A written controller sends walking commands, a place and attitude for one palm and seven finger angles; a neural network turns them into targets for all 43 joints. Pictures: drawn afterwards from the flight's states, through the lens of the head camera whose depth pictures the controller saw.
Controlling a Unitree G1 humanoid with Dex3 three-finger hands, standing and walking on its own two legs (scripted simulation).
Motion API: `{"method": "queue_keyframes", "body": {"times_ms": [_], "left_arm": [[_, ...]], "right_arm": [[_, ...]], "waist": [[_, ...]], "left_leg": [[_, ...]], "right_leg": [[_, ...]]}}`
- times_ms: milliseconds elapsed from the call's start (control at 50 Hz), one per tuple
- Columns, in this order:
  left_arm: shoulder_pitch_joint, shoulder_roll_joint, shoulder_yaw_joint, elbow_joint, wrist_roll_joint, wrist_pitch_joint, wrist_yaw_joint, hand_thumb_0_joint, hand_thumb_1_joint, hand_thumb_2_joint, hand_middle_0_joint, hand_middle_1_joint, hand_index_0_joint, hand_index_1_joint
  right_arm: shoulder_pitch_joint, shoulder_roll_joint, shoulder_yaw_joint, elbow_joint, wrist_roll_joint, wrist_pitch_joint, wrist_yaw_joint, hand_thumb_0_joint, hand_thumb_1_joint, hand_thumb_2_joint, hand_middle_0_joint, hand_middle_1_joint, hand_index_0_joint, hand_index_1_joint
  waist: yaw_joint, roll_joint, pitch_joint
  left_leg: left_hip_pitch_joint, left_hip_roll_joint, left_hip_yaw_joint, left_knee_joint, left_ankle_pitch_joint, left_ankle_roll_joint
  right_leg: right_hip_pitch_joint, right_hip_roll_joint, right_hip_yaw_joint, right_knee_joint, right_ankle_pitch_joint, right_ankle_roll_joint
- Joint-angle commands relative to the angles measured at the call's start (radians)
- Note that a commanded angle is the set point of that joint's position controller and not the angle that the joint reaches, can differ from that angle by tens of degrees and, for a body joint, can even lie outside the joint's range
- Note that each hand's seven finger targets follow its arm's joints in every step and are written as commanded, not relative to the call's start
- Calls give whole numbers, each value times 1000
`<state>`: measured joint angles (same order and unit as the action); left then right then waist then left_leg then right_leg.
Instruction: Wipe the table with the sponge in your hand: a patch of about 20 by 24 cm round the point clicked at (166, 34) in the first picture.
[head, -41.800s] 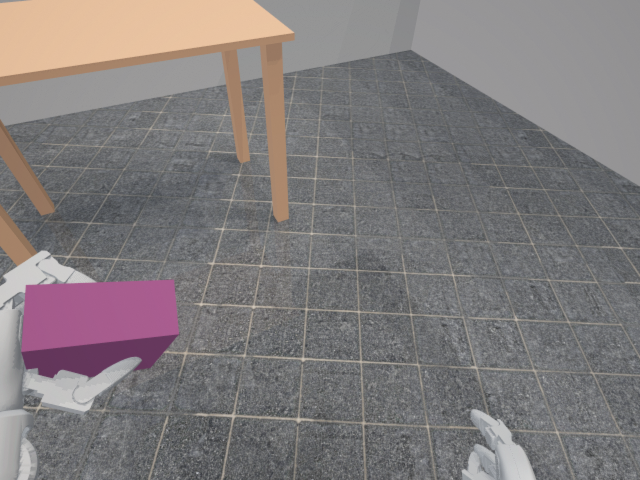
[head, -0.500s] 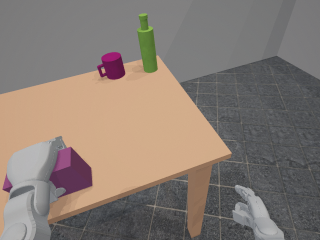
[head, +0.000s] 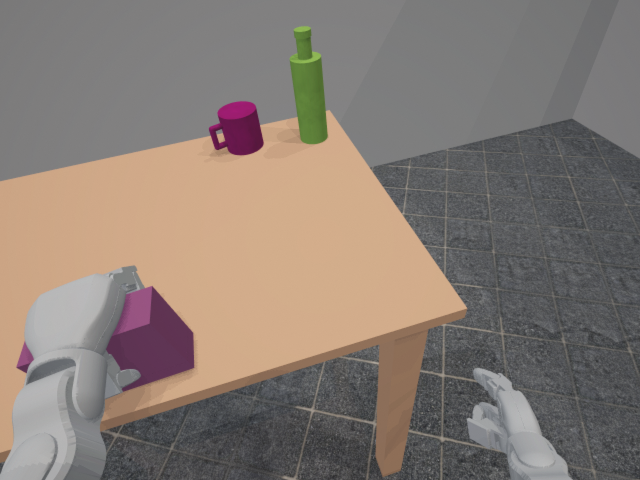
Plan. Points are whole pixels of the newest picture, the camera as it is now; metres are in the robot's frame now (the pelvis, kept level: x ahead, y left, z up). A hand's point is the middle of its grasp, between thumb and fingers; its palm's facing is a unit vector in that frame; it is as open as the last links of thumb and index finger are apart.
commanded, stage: lift the sponge slowly off the table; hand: left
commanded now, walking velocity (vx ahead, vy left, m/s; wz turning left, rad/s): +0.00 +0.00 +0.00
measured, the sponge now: (124, 354) +0.20 +0.28 +0.08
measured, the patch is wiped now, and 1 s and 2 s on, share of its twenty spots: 0.90 0.90 0.90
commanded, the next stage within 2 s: bring the sponge back beside the body in 1.52 s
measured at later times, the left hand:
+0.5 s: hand (111, 315) +0.21 +0.27 +0.15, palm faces +0.10 -0.09 -0.99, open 9.5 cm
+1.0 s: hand (96, 294) +0.22 +0.27 +0.19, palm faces +0.17 -0.07 -0.98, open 9.5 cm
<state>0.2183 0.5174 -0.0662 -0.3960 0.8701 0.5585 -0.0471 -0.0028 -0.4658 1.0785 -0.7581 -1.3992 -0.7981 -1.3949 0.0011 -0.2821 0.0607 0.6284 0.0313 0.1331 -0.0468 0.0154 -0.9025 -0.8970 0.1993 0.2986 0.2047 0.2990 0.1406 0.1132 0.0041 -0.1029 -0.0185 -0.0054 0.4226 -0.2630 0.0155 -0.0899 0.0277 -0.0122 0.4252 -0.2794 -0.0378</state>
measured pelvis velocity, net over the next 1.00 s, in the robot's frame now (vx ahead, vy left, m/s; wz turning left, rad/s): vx -0.02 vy -0.02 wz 0.00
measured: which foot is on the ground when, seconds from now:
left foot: down 0.00-1.00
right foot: down 0.00-1.00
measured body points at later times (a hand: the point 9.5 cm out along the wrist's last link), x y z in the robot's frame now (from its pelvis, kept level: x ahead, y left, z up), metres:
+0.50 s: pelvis -0.01 -0.02 +0.00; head -0.02 -0.07 +0.45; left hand +0.21 +0.27 +0.20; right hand +0.25 -0.22 -0.08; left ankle -0.02 +0.11 -0.74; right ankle -0.03 -0.10 -0.74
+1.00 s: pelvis -0.02 -0.02 +0.00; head -0.04 -0.08 +0.45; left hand +0.20 +0.27 +0.24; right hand +0.24 -0.21 -0.07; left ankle -0.02 +0.11 -0.74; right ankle -0.03 -0.10 -0.74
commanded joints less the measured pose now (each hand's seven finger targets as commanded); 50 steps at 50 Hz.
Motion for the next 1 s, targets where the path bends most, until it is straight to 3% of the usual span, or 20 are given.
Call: {"method": "queue_keyframes", "body": {"times_ms": [0, 80, 100, 180, 200, 280, 300, 380, 440, 480, 500, 580, 600, 680, 700, 780, 800, 880, 900, 980], "left_arm": [[-312, 189, 99, -184, 42, -21, 37, 0, 100, 1300, -1200, -1600, -1200, -1600], [-294, 256, 169, -192, 47, -17, 38, 0, 100, 1300, -1200, -1600, -1200, -1600], [-312, 206, 121, -171, 41, -20, 37, 0, 100, 1300, -1200, -1600, -1200, -1600], [-337, 296, 203, -135, 41, 3, 37, 0, 100, 1300, -1200, -1600, -1200, -1600], [-356, 232, 143, -130, 30, 1, 32, 0, 100, 1300, -1200, -1600, -1200, -1600], [-314, 317, 223, -137, 18, 13, 13, 0, 100, 1300, -1200, -1600, -1200, -1600], [-324, 252, 160, -145, 6, 8, 4, 0, 100, 1300, -1200, -1600, -1200, -1600], [-335, 323, 215, -153, 3, 5, -11, 0, 100, 1300, -1200, -1600, -1200, -1600], [-357, 341, 222, -126, 4, -17, -18, 0, 100, 1300, -1200, -1600, -1200, -1600], [-384, 342, 221, -154, 8, -18, -20, 0, 100, 1300, -1200, -1600, -1200, -1600], [-413, 302, 179, -152, 7, -29, -20, 0, 100, 1300, -1200, -1600, -1200, -1600], [-392, 373, 252, -152, 6, -28, -17, 0, 100, 1300, -1200, -1600, -1200, -1600], [-396, 327, 213, -141, -2, -32, -18, 0, 100, 1300, -1200, -1600, -1200, -1600], [-410, 378, 261, -132, -12, -15, -24, 0, 100, 1300, -1200, -1600, -1200, -1600], [-426, 329, 214, -105, -19, -17, -28, 0, 100, 1300, -1200, -1600, -1200, -1600], [-439, 363, 241, -149, -26, -10, -40, 0, 100, 1300, -1200, -1600, -1200, -1600], [-445, 329, 208, -115, -33, -11, -42, 0, 100, 1300, -1200, -1600, -1200, -1600], [-494, 399, 259, -138, -17, -10, -49, 0, 100, 1300, -1200, -1600, -1200, -1600], [-495, 351, 216, -134, -26, -14, -51, 0, 100, 1300, -1200, -1600, -1200, -1600], [-507, 386, 250, -166, -30, -8, -55, 0, 100, 1300, -1200, -1600, -1200, -1600]], "right_arm": [[-235, -89, -26, -181, 4, -66, -14, 0, -900, -900, 200, 300, 200, 300], [-263, -87, -27, -179, 2, -62, -11, 0, -900, -900, 200, 300, 200, 300], [-243, -82, -22, -177, 1, -64, -10, 0, -900, -900, 200, 300, 200, 300], [-271, -92, -22, -173, 4, -51, -9, 0, -900, -900, 200, 300, 200, 300], [-254, -85, -19, -178, 6, -56, -8, 0, -900, -900, 200, 300, 200, 300], [-274, -95, -25, -178, 10, -52, -5, 0, -900, -900, 200, 300, 200, 300], [-262, -88, -21, -187, 11, -57, -5, 0, -900, -900, 200, 300, 200, 300], [-274, -95, -24, -187, 12, -63, -15, 0, -900, -900, 200, 300, 200, 300], [-239, -102, -31, -173, 8, -66, -21, 0, -900, -900, 200, 300, 200, 300], [-269, -95, -27, -186, 15, -73, -23, 0, -900, -900, 200, 300, 200, 300], [-244, -90, -25, -181, 11, -80, -24, 0, -900, -900, 200, 300, 200, 300], [-272, -94, -29, -182, 12, -84, -23, 0, -900, -900, 200, 300, 200, 300], [-247, -88, -27, -179, 11, -84, -22, 0, -900, -900, 200, 300, 200, 300], [-275, -93, -27, -180, 16, -81, -21, 0, -900, -900, 200, 300, 200, 300], [-250, -90, -24, -177, 16, -83, -22, 0, -900, -900, 200, 300, 200, 300], [-285, -88, -23, -187, 21, -86, -22, 0, -900, -900, 200, 300, 200, 300], [-253, -87, -18, -182, 17, -87, -24, 0, -900, -900, 200, 300, 200, 300], [-284, -90, -19, -187, 19, -86, -24, 0, -900, -900, 200, 300, 200, 300], [-266, -84, -16, -186, 17, -88, -25, 0, -900, -900, 200, 300, 200, 300], [-293, -85, -16, -192, 21, -89, -21, 0, -900, -900, 200, 300, 200, 300]], "waist": [[-15, -59, -180], [5, -28, -200], [-5, -60, -189], [9, -32, -174], [-3, -62, -189], [5, -58, -199], [-5, -61, -192], [-1, -40, -180], [-5, -59, -184], [-3, -49, -190], [-11, -57, -204], [11, -39, -203], [1, -58, -201], [9, -45, -187], [-5, -75, -179], [3, -41, -183], [-3, -78, -181], [8, -50, -198], [4, -48, -208], [11, -33, -192]], "left_leg": [[19, -20, -15, -48, 319, 31], [34, -21, -28, -57, 339, 26], [20, -23, -14, -48, 343, 28], [16, -24, -23, -59, 317, 23], [9, -26, -10, -50, 326, 26], [16, -30, -18, -40, 332, 26], [7, -32, -4, -34, 331, 29], [17, -34, -15, -31, 308, 32], [10, -36, -12, -25, 326, 33], [27, -37, -17, -27, 312, 33], [21, -39, -4, -21, 323, 35], [24, -41, -21, -28, 320, 30], [11, -40, -7, -26, 324, 31], [13, -40, -17, -31, 306, 28], [-3, -38, -6, -28, 299, 28], [12, -37, -17, -36, 282, 27], [-5, -36, -7, -35, 279, 29], [10, -36, -20, -39, 269, 27], [2, -38, -8, -36, 278, 27], [9, -34, -22, -48, 266, 24]], "right_leg": [[62, 16, 46, -48, 245, -28], [80, 27, 80, -54, 275, -38], [83, 15, 53, -48, 283, -30], [74, 24, 95, -65, 259, -40], [88, 13, 63, -53, 275, -30], [86, 20, 110, -56, 310, -31], [90, 6, 74, -48, 311, -20], [61, 15, 108, -62, 291, -21], [77, 4, 87, -53, 321, -15], [58, 12, 110, -63, 289, -20], [73, 1, 79, -52, 302, -12], [71, 12, 116, -58, 301, -23], [83, 1, 83, -49, 304, -14], [62, 11, 120, -63, 291, -21], [67, -1, 89, -56, 282, -10], [46, 9, 114, -68, 254, -17], [62, -3, 83, -60, 248, -8], [50, 7, 119, -70, 228, -20], [70, -6, 88, -57, 238, -12], [47, 9, 109, -69, 218, -21]]}}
